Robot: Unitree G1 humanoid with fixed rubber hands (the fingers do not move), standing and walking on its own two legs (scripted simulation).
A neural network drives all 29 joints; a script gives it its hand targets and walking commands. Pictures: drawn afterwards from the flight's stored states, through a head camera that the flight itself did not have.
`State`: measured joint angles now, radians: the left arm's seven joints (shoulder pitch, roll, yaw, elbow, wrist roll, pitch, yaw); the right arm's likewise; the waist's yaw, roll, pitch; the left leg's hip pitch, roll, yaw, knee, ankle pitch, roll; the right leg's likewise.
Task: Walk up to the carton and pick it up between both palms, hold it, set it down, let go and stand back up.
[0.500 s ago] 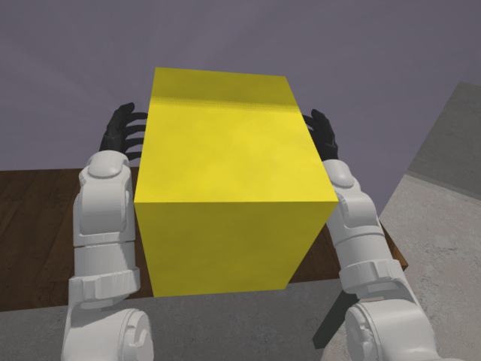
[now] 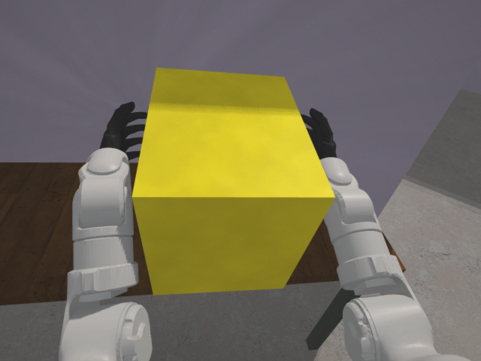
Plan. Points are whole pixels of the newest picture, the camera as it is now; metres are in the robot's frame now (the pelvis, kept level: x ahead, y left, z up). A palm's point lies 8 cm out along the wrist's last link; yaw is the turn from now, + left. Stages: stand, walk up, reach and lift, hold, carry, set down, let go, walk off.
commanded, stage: hold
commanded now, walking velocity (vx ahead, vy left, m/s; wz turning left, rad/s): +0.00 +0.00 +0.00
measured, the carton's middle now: (221, 181) +0.37 +0.01 +0.14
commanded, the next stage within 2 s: set down in 0.84 s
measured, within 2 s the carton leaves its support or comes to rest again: neither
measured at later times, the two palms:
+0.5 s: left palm (112, 155) +0.35 +0.17 +0.20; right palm (320, 161) +0.36 -0.14 +0.20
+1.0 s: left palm (109, 147) +0.36 +0.18 +0.21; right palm (319, 150) +0.36 -0.14 +0.22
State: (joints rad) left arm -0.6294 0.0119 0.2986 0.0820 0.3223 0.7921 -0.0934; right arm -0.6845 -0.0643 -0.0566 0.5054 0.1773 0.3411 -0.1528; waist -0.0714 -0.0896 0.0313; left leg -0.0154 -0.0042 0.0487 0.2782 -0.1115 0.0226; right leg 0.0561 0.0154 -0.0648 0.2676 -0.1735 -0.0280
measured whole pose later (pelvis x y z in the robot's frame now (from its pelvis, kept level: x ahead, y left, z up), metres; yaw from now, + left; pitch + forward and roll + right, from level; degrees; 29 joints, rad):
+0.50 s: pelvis +0.00 +0.01 +0.00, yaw +0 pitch -9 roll +0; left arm -0.60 0.00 0.27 0.01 0.33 0.82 -0.07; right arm -0.66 -0.07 -0.06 0.45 0.19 0.34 -0.13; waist -0.07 -0.07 0.04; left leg -0.03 0.00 0.05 0.29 -0.11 0.03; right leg 0.05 0.01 -0.06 0.26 -0.16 -0.02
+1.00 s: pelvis +0.01 +0.00 +0.00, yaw +1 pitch -8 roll +0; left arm -0.59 0.04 0.27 0.05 0.29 0.73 -0.10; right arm -0.65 -0.05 -0.06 0.43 0.19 0.31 -0.17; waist -0.07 -0.08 0.01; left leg -0.03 0.00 0.04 0.31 -0.14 0.02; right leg 0.06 0.02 -0.07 0.27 -0.19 -0.03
